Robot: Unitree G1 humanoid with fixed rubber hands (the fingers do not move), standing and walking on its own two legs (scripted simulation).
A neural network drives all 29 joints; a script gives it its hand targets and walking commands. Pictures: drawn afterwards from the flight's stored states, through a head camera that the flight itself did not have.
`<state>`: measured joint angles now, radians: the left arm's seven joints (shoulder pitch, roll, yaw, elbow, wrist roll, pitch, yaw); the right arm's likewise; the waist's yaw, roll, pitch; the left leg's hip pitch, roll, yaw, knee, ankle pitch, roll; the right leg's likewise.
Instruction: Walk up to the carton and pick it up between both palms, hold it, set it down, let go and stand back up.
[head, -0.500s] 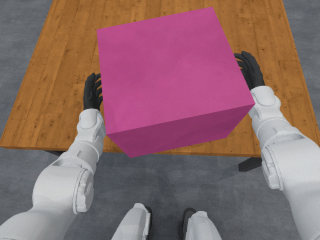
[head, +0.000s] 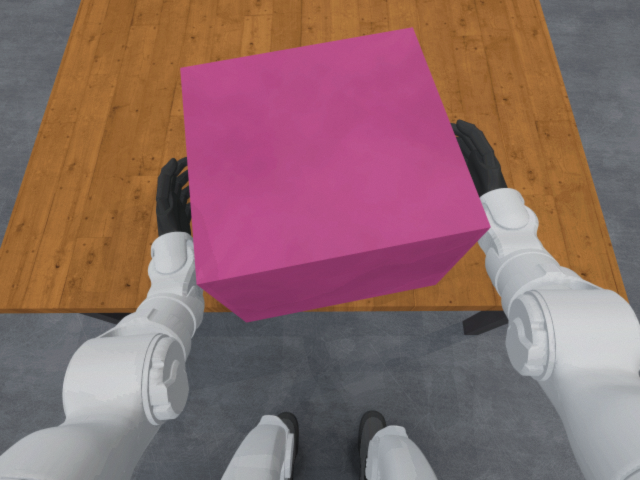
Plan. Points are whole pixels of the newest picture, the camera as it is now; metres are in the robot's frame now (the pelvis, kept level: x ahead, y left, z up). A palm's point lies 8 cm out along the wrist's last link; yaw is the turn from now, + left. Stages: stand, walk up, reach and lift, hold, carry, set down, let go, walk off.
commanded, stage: reach and lift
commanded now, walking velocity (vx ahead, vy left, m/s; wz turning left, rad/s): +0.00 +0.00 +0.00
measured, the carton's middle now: (322, 188) +0.48 +0.05 -0.05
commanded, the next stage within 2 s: none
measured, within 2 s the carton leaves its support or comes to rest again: leaves its support in 1.34 s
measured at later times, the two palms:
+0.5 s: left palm (176, 224) +0.40 +0.23 -0.02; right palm (482, 183) +0.48 -0.15 -0.01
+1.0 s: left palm (174, 228) +0.39 +0.23 -0.02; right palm (481, 188) +0.47 -0.15 -0.01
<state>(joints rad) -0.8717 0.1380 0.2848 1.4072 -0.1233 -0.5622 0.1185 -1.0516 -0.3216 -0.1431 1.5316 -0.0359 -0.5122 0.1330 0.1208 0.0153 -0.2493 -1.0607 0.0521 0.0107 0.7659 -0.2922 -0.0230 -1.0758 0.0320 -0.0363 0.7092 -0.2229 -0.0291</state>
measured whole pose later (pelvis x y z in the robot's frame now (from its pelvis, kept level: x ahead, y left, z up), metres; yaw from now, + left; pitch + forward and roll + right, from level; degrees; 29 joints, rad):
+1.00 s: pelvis +0.03 +0.00 +0.03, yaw +0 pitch +33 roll -1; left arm -0.72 0.12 0.25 1.38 -0.15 -0.70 0.12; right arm -0.94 -0.27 -0.11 1.57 -0.10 -0.72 0.05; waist 0.10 0.04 -0.22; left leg -0.89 0.05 0.03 0.56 -0.23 -0.02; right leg -0.90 0.04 -0.02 0.49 -0.16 -0.02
